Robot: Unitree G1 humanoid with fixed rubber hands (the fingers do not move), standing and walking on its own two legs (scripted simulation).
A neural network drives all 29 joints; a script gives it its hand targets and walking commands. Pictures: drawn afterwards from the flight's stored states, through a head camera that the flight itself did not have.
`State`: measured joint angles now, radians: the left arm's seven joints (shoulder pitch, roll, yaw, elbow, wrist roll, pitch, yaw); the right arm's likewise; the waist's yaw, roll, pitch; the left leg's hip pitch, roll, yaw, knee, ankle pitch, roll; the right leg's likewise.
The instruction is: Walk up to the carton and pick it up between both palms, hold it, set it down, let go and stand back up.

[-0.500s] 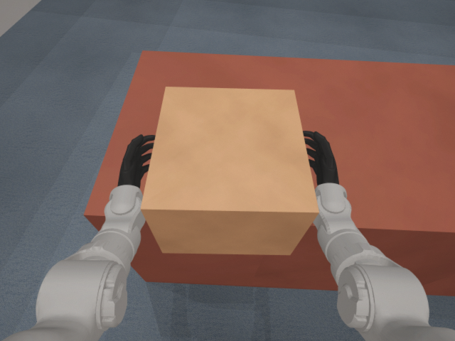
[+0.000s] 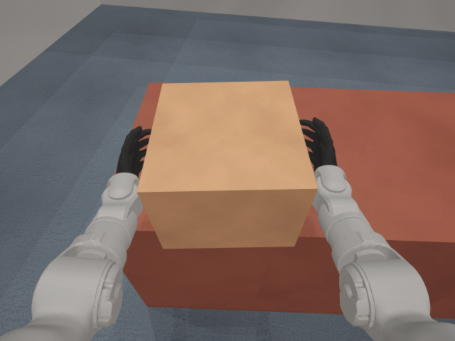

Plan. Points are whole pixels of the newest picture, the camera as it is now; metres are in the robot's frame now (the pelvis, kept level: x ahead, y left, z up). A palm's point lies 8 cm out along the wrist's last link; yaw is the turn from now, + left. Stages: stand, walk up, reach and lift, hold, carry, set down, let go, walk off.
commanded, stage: reach and lift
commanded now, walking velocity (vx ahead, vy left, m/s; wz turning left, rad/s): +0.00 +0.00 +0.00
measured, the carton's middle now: (226, 163) +0.46 +0.00 +0.05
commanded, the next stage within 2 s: hold in 1.70 s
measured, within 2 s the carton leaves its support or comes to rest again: neither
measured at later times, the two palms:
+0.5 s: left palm (124, 174) +0.37 +0.16 +0.13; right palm (343, 164) +0.38 -0.19 +0.14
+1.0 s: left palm (113, 174) +0.35 +0.17 +0.15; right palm (345, 172) +0.36 -0.18 +0.15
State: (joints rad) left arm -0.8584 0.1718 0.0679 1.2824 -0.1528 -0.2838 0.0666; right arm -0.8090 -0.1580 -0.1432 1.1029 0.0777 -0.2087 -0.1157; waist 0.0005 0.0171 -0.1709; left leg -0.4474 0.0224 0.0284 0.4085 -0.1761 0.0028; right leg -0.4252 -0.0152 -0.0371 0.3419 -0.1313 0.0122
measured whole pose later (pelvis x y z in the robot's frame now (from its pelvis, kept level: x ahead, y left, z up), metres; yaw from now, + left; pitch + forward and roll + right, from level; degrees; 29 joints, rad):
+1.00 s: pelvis -0.02 -0.01 +0.01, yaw +1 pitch -3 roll +0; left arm -0.56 0.03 0.27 0.33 0.20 0.45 -0.03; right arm -0.60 -0.10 -0.14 0.64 0.07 0.16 -0.10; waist -0.04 -0.05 -0.01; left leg -0.11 0.01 0.01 0.29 -0.13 -0.01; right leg -0.10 -0.02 -0.06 0.27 -0.11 0.01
